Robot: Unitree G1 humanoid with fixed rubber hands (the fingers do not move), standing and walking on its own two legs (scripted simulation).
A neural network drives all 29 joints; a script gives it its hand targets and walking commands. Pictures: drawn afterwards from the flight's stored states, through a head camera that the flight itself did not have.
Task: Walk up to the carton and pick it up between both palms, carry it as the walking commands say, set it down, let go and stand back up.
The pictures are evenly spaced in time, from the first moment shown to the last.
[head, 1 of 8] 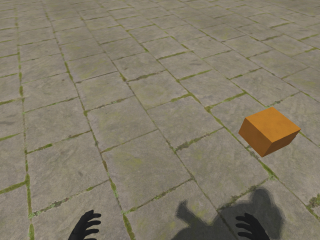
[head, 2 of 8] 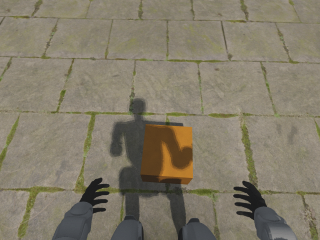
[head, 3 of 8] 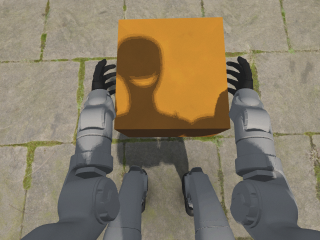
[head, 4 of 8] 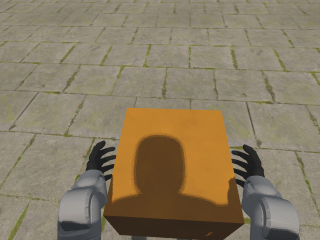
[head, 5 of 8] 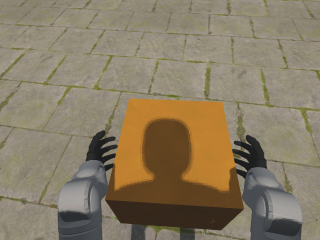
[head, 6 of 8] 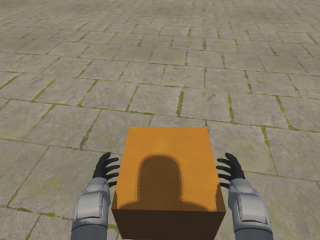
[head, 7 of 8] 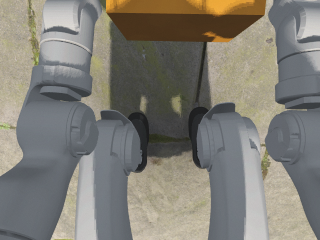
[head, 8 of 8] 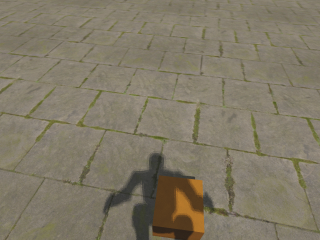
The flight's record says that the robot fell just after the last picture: no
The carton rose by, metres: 0.71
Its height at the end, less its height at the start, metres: +0.00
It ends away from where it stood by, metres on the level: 9.27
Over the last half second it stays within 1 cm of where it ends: yes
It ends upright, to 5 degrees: yes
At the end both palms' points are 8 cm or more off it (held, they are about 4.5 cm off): yes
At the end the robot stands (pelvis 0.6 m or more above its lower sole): yes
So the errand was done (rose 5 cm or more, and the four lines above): yes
